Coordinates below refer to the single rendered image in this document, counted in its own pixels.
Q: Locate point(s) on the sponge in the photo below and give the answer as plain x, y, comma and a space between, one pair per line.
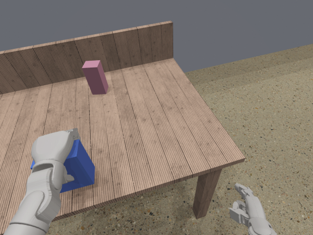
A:
79, 165

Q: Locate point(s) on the robot right forearm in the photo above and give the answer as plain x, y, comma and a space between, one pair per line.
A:
260, 226

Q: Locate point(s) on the robot left forearm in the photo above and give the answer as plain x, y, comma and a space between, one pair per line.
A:
41, 203

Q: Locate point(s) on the left robot hand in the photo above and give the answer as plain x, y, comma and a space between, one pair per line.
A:
55, 146

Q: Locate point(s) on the right robot hand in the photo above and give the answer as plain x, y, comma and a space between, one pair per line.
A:
242, 212

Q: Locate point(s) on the table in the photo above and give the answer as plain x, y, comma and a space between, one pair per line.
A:
151, 129

